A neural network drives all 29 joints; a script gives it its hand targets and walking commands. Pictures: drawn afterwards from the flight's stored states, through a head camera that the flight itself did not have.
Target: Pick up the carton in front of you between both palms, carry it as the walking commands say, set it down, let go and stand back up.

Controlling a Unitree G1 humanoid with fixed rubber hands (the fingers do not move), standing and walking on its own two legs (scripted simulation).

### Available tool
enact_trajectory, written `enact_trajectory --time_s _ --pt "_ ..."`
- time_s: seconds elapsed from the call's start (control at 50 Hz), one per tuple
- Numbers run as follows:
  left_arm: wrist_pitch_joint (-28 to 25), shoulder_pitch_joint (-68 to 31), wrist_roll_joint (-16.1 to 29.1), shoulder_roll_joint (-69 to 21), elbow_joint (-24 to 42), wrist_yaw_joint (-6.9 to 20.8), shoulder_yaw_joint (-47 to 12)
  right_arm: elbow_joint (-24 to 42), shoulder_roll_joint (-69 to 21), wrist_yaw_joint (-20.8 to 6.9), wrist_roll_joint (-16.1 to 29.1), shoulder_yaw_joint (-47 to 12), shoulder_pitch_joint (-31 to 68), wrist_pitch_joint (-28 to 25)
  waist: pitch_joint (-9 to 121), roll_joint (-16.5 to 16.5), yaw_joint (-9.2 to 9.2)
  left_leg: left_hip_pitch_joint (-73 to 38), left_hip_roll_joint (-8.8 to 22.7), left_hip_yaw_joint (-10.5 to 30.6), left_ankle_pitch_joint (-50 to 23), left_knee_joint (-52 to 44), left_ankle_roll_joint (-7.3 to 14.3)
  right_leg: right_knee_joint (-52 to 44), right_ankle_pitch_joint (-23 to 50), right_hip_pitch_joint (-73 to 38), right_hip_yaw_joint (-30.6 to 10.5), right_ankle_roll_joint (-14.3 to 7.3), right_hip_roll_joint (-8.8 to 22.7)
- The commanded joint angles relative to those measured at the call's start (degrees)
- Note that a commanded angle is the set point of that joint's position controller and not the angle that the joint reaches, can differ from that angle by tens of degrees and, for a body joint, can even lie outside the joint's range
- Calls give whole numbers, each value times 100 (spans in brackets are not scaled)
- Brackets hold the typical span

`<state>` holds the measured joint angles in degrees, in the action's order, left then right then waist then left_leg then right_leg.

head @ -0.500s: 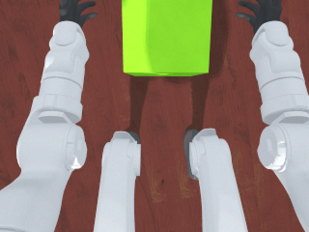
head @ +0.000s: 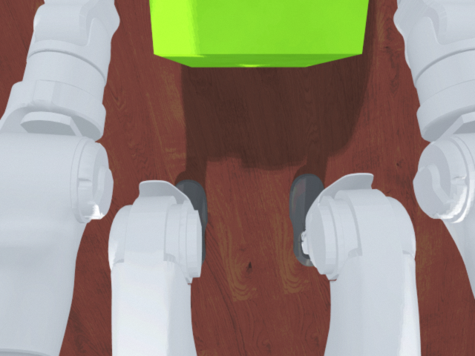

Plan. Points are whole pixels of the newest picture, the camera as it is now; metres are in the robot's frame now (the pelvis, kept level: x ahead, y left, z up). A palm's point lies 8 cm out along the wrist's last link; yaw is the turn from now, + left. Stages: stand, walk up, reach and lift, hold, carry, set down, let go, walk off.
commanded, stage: reach and lift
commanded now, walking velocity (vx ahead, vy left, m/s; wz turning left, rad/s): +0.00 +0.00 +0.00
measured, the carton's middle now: out of the picture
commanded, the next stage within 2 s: none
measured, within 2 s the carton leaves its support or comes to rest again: leaves its support in 0.76 s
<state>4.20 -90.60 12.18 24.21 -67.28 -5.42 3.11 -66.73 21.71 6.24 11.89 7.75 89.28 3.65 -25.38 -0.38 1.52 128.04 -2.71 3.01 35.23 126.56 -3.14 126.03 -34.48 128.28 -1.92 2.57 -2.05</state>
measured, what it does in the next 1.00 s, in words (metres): stands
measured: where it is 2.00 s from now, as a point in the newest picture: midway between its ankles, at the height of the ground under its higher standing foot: (248, 236)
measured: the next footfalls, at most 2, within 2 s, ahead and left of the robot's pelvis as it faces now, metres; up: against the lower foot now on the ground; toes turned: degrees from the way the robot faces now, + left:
none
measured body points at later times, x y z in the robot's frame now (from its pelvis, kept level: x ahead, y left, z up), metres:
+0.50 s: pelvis -0.01 +0.00 +0.00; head +0.37 +0.00 +0.22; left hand +0.58 +0.14 -0.18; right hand +0.57 -0.16 -0.18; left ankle +0.10 +0.13 -0.34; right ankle +0.11 -0.13 -0.34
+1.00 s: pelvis +0.00 +0.00 +0.04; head +0.31 +0.00 +0.37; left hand +0.55 +0.14 -0.05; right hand +0.54 -0.16 -0.05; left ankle +0.10 +0.13 -0.34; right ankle +0.11 -0.13 -0.34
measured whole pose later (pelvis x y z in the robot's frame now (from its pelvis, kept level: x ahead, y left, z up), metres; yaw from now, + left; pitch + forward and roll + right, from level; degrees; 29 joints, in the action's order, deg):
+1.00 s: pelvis +0.00 +0.00 +0.04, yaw +0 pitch +41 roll +0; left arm 19.0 -72.1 -4.2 7.8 -48.0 -5.9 20.2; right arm -44.9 6.0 6.0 -4.3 23.6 70.3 18.8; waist -1.4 0.2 1.2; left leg 126.0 -6.3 4.8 33.4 118.3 -4.9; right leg 117.8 -32.7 126.3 -4.6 4.9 -5.7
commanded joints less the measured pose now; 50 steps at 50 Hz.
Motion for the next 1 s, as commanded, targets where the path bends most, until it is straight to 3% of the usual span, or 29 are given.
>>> enact_trajectory --time_s 0.0,0.14,0.24,0.32,0.38,0.4,0.46,0.5,0.56,0.66,0.72,0.78,0.8,0.86,0.92,0.98 --pt "-148 -1618 73 612 651 -5 -59 659 645 48 102 -42 1408 -149 7952 241 107 -3624 52 -533 -2799 -680 34 -721 3014 -3830 452 25 -4" --pt "-134 -1224 -121 397 371 -44 128 509 472 26 6 12 1104 -137 7332 166 23 -3170 32 -514 -2447 -796 41 -788 2604 -3428 446 47 -37" --pt "-132 -1596 -108 312 492 -50 50 593 423 21 -36 21 1434 -133 7220 224 73 -3262 25 -472 -2177 -872 66 -876 2258 -3247 477 25 -54" --pt "-76 -1995 28 -272 540 -2 -251 585 -50 -26 37 -183 1808 -85 7096 267 112 -3383 -45 -464 -1917 -952 65 -956 1998 -3272 481 -4 -91" --pt "-31 -2097 -213 -585 510 38 -77 496 -374 -77 -253 -25 1892 -23 6814 247 132 -3420 -121 -468 -1773 -1000 40 -976 1817 -3360 511 -1 -135" --pt "23 -2463 -184 -1715 646 235 -360 634 -1426 -266 -267 -232 2297 17 6816 244 135 -3424 -180 -468 -1767 -1009 70 -990 1829 -3349 516 -43 -208" --pt "278 -2935 -490 -4433 677 1016 -481 756 -4204 -1074 -582 -544 3005 295 6335 284 105 -3069 -358 -543 -1558 -909 142 -857 1642 -3094 568 -120 -333" --pt "434 -2758 -700 -5221 864 1402 -336 969 -5074 -1494 -753 -455 2879 517 6002 236 104 -2845 -406 -627 -1479 -868 193 -830 1526 -2871 637 -132 -389" --pt "597 -2662 -685 -5770 1095 1664 -336 1291 -5578 -1789 -762 -511 2774 698 6029 169 111 -2660 -427 -683 -1663 -808 258 -777 1714 -2790 661 -155 -400" --pt "697 -2863 -257 -6276 1839 1649 -954 2074 -6049 -1808 -319 -1163 2922 830 7526 136 124 -3263 -443 -719 -2361 -700 315 -662 2477 -3405 688 -180 -407" --pt "725 -3146 24 -6715 2764 1522 -1433 2801 -6530 -1688 31 -1622 3086 884 9532 195 103 -4149 -500 -786 -3319 -704 257 -657 3512 -4290 714 -173 -464" --pt "889 -3180 50 -7153 3589 1409 -1694 3459 -6885 -1621 85 -1917 3016 1106 11543 231 99 -5031 -555 -805 -4106 -804 191 -787 4228 -4940 731 -121 -547" --pt "946 -3119 -9 -7320 3804 1342 -1788 3661 -7147 -1553 80 -2039 2982 1150 11998 287 -28 -5165 -611 -866 -4111 -893 161 -857 4176 -4996 764 -82 -595" --pt "1165 -2646 -236 -7565 3777 1309 -1733 3688 -7337 -1489 -140 -2042 2596 1343 11772 231 -4 -4925 -676 -894 -3681 -1226 134 -1222 3735 -4903 821 -20 -672" --pt "1362 -1962 -691 -7770 2917 1433 -1204 2948 -7546 -1569 -643 -1556 1985 1508 9865 191 -1 -3892 -704 -942 -2516 -1731 109 -1730 2584 -4009 826 -10 -696" --pt "1494 -1568 -1323 -7793 2042 1576 -325 2161 -7518 -1686 -1313 -676 1659 1620 8288 172 30 -3103 -707 -927 -1391 -2284 152 -2241 1493 -3299 832 -75 -714"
